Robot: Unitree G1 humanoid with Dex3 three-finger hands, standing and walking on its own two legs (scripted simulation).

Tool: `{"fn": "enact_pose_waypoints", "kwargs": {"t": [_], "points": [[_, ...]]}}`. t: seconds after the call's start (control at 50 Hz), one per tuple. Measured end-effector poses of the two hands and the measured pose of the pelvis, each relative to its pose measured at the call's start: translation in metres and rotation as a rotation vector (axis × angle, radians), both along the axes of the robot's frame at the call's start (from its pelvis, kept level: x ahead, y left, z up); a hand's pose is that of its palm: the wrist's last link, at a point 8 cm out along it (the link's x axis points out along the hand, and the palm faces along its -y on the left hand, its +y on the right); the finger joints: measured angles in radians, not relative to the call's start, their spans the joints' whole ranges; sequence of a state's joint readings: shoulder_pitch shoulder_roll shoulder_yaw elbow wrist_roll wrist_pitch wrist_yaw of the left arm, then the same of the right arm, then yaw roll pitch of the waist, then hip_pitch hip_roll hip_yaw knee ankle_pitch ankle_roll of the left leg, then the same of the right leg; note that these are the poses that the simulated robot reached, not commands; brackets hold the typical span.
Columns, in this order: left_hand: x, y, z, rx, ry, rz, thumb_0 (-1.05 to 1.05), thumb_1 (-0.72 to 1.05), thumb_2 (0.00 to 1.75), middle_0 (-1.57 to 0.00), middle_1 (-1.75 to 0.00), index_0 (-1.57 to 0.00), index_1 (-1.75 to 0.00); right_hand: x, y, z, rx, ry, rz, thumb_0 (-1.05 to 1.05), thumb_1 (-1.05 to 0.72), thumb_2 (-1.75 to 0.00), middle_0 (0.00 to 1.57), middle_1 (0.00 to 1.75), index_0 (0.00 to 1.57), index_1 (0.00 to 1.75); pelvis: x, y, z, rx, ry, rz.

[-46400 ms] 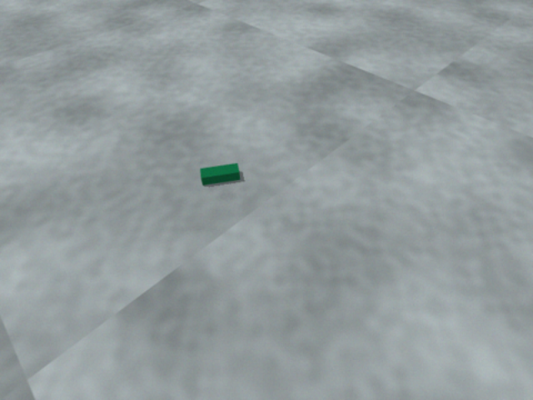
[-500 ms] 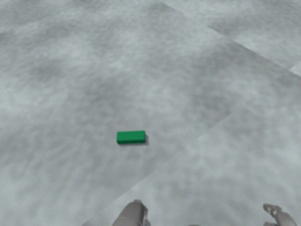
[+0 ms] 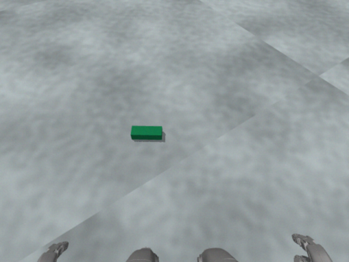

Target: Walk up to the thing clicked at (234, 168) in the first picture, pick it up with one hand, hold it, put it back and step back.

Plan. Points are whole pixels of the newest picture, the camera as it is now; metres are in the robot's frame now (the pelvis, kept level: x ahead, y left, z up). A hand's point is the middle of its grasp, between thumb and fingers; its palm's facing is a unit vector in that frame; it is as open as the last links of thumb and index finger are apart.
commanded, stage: step back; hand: left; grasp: from above
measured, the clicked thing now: (146, 132) +0.92 +0.20 -0.73
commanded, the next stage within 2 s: stand in 1.26 s
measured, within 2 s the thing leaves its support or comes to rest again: neither
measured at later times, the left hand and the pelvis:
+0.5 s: hand out of the picture -0.07 +0.28 -0.14, palm faces +0.07 -0.91 -0.41, open 7.4 cm; pelvis -0.11 -0.01 +0.00, yaw +3 degrees
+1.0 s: hand out of the picture -0.04 +0.28 -0.16, palm faces +0.09 -0.93 -0.35, open 7.4 cm; pelvis -0.08 +0.00 +0.00, yaw +4 degrees
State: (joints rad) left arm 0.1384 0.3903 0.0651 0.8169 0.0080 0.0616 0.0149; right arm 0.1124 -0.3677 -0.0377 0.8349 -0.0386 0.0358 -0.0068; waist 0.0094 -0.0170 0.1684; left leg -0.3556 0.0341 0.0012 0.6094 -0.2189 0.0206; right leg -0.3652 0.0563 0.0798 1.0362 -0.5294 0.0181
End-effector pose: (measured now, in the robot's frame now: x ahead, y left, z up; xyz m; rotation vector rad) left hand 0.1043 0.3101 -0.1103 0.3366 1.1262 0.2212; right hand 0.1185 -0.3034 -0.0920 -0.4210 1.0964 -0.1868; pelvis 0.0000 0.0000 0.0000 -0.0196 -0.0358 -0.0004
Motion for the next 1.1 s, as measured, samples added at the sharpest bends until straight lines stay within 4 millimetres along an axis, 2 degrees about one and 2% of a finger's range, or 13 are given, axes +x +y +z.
{"fn": "enact_pose_waypoints", "kwargs": {"t": [0.1,0.18,0.24,0.36,0.42,0.5,0.62,0.72,0.8,0.88,0.96,1.1], "points": [[-0.059,-0.012,-0.006,0.033,0.054,-0.012,0.0,0.9,0.9,-0.21,-0.3,-0.21,-0.3,-0.023,-0.023,-0.012,0.019,-0.064,-0.007,0.0,-0.9,-0.9,0.21,0.3,0.2,0.3,-0.042,-0.016,-0.012,-0.008,-0.006,-0.033],[-0.111,-0.021,0.005,0.039,0.086,0.014,0.01,0.9,0.9,-0.21,-0.3,-0.21,-0.3,-0.059,-0.032,-0.016,0.036,-0.03,-0.04,0.0,-0.91,-0.9,0.21,0.3,0.2,0.3,-0.066,-0.023,-0.006,0.022,-0.013,-0.03],[-0.139,-0.02,0.013,0.056,0.099,0.039,0.01,0.9,0.9,-0.21,-0.3,-0.21,-0.3,-0.09,-0.034,-0.018,0.047,0.007,-0.045,0.0,-0.91,-0.9,0.21,0.3,0.2,0.3,-0.08,-0.023,-0.001,0.04,-0.011,-0.015],[-0.166,-0.003,0.018,0.073,0.044,0.074,0.01,0.9,0.9,-0.21,-0.3,-0.21,-0.3,-0.149,-0.032,-0.028,0.042,0.14,-0.026,0.0,-0.91,-0.9,0.21,0.3,0.2,0.3,-0.101,-0.018,-0.003,0.028,-0.003,0.048],[-0.175,0.007,0.012,0.068,0.04,0.089,0.01,0.9,0.9,-0.21,-0.3,-0.21,-0.3,-0.168,-0.023,-0.028,0.042,0.163,-0.031,0.01,-0.91,-0.9,0.21,0.3,0.2,0.3,-0.109,-0.014,-0.004,0.058,-0.019,0.057],[-0.184,0.006,0.011,0.04,0.07,0.097,0.01,0.9,0.9,-0.21,-0.3,-0.21,-0.3,-0.181,-0.015,-0.021,0.062,0.142,-0.042,0.01,-0.91,-0.9,0.21,0.3,0.2,0.3,-0.112,-0.014,0.002,0.044,-0.018,0.056],[-0.181,-0.009,0.008,0.029,0.063,0.08,0.01,0.9,0.9,-0.21,-0.3,-0.21,-0.3,-0.173,-0.026,-0.023,0.072,0.111,-0.047,0.01,-0.9,-0.9,0.21,0.3,0.2,0.3,-0.11,-0.027,-0.001,0.018,-0.022,0.044],[-0.184,-0.023,0.008,0.01,0.038,0.104,0.01,0.9,0.9,-0.21,-0.3,-0.21,-0.3,-0.15,-0.031,-0.022,0.055,0.103,-0.022,0.01,-0.9,-0.9,0.21,0.3,0.2,0.3,-0.105,-0.028,0.001,0.009,-0.022,0.059],[-0.184,-0.022,0.01,-0.002,0.046,0.119,0.01,0.9,0.9,-0.21,-0.3,-0.21,-0.3,-0.13,-0.028,-0.016,0.044,0.094,0.008,0.0,-0.91,-0.9,0.21,0.3,0.2,0.3,-0.097,-0.021,0.005,0.009,-0.017,0.072],[-0.175,-0.009,0.003,-0.01,0.063,0.129,0.01,0.9,0.9,-0.21,-0.3,-0.21,-0.3,-0.114,-0.018,-0.015,0.027,0.099,0.022,0.0,-0.91,-0.9,0.2,0.3,0.2,0.3,-0.086,-0.009,0.002,0.009,-0.01,0.087],[-0.16,0.004,-0.007,-0.022,0.079,0.129,0.01,0.9,0.9,-0.21,-0.3,-0.21,-0.3,-0.099,0.001,-0.015,0.023,0.081,0.018,0.0,-0.91,-0.9,0.2,0.3,0.2,0.3,-0.08,0.002,-0.001,0.025,-0.011,0.074],[-0.129,0.01,-0.007,-0.022,0.073,0.093,0.01,0.9,0.9,-0.21,-0.3,-0.21,-0.3,-0.069,0.026,-0.012,0.071,0.031,0.019,0.0,-0.9,-0.9,0.21,0.3,0.2,0.3,-0.071,0.006,0.003,0.004,-0.003,0.052]]}}
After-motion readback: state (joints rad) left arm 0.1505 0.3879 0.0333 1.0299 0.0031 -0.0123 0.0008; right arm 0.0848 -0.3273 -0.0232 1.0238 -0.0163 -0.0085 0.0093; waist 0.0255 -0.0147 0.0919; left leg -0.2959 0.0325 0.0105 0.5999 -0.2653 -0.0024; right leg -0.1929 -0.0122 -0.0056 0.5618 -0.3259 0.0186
